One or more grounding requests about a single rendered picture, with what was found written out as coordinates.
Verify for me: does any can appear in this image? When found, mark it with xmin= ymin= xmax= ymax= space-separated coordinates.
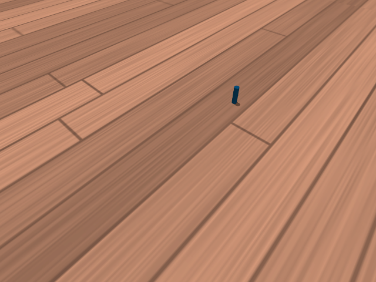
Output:
xmin=232 ymin=86 xmax=240 ymax=104

